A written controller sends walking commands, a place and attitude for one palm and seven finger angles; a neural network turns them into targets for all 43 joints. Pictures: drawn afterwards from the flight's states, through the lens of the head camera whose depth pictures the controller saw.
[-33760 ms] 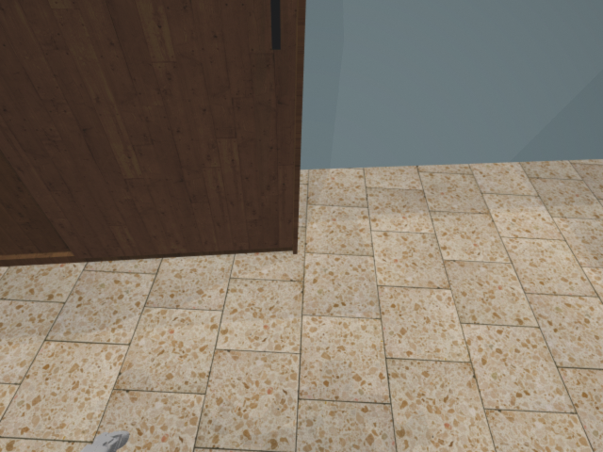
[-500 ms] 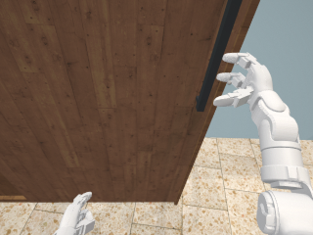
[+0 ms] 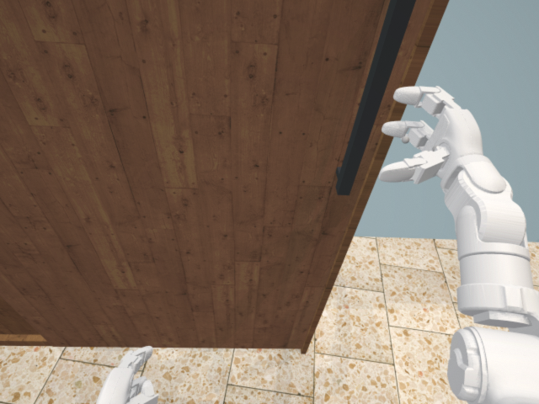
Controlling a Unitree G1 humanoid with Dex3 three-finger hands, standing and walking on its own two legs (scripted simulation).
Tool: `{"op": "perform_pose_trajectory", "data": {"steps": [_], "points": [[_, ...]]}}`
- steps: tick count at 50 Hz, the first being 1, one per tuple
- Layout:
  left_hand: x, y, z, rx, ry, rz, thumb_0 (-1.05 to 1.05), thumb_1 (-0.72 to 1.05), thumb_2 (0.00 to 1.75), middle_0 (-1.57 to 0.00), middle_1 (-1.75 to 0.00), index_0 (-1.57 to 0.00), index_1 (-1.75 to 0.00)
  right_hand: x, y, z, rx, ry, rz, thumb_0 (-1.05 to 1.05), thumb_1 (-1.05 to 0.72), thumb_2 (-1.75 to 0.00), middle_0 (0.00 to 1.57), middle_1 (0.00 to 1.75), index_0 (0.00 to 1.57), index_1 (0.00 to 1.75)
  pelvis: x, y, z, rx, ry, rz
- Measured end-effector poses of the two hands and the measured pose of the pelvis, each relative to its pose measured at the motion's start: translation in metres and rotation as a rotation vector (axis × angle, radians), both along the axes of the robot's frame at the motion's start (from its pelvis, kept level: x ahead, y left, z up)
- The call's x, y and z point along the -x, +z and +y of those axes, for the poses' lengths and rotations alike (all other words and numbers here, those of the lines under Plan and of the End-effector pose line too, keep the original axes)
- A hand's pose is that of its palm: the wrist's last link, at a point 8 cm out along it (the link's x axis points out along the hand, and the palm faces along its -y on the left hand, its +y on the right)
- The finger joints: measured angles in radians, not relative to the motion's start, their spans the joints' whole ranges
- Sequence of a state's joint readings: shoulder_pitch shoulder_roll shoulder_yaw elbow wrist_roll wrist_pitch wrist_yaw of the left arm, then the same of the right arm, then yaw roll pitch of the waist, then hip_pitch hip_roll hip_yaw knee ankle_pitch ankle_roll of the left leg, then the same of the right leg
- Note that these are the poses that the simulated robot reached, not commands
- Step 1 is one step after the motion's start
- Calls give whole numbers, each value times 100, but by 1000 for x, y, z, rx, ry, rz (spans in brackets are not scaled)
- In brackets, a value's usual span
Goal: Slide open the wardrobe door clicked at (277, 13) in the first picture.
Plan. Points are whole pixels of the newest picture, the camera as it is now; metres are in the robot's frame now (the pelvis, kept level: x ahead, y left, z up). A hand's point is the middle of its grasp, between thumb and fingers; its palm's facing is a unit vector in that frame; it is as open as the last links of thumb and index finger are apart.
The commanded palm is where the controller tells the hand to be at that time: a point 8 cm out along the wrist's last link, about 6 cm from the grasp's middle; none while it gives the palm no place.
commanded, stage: move the hooked fingers beside the handle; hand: right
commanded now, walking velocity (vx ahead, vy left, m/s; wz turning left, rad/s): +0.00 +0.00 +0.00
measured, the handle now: (364, 104) +0.46 -0.09 +0.26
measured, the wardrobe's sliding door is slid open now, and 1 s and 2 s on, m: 0.00 0.00 0.00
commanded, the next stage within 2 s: feel for the door with the fingertips in 0.52 s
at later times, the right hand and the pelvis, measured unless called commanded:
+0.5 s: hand (404, 139) +0.41 -0.14 +0.24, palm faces -0.04 +1.00 -0.04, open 13.9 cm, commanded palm +0.39 -0.19 +0.24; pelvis +0.01 +0.00 +0.00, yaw +0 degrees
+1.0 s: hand (370, 137) +0.41 -0.10 +0.24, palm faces -0.06 +1.00 -0.03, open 14.0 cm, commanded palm +0.38 -0.16 +0.24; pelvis +0.00 +0.01 +0.00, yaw +0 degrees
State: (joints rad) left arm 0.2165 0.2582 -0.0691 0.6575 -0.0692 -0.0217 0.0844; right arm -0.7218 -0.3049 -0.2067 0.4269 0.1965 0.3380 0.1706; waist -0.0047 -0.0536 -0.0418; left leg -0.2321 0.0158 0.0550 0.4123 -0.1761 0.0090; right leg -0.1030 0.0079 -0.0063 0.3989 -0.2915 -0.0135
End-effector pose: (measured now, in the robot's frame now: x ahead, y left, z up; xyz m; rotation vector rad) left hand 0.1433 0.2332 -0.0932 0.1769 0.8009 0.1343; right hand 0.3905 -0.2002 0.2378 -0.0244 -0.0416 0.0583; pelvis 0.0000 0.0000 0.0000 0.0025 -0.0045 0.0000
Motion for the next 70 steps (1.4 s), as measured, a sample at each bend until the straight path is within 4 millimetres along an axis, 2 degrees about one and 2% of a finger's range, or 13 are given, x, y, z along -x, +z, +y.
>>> {"op": "perform_pose_trajectory", "data": {"steps": [5,18,26,33,40,47,56,70], "points": [[-7,3,-3,2,-6,-15,2,91,90,-21,-30,-20,-30,-3,-2,-3,14,-12,19,-1,50,-30,32,122,31,120,-1,0,-2,-1,0,5],[-21,4,-13,10,-30,-29,2,91,90,-21,-30,-20,-30,-3,-8,3,15,-8,30,-1,50,-30,31,121,31,120,-5,0,-4,-2,-6,4],[-22,4,-14,14,-33,-25,2,91,90,-21,-30,-20,-30,-1,2,2,17,-15,-7,-1,50,-30,31,121,31,120,-6,0,-3,-2,-8,-2],[-21,2,-11,12,-37,-9,2,91,90,-21,-30,-20,-30,-2,0,7,25,-9,24,-1,50,-30,31,122,30,120,-5,0,-2,-1,-15,0],[-20,2,-9,16,-33,-17,2,91,90,-21,-30,-20,-30,1,-7,30,4,29,23,-1,50,-30,30,121,30,120,-3,0,0,1,-11,-4],[-19,4,-9,28,-28,-29,2,91,90,-20,-30,-20,-30,3,1,47,-1,18,-7,-1,50,-30,30,120,30,120,-2,0,3,3,-1,-11],[-13,2,-3,24,-25,-11,2,91,90,-21,-30,-20,-30,2,-4,48,7,-14,43,-1,50,-30,30,120,30,120,4,0,8,5,-1,-13],[8,-3,9,-1,-8,19,2,91,90,-20,-30,-20,-30,-2,0,45,10,-13,35,-1,50,-30,34,123,33,123,12,0,12,7,-10,-12]]}}
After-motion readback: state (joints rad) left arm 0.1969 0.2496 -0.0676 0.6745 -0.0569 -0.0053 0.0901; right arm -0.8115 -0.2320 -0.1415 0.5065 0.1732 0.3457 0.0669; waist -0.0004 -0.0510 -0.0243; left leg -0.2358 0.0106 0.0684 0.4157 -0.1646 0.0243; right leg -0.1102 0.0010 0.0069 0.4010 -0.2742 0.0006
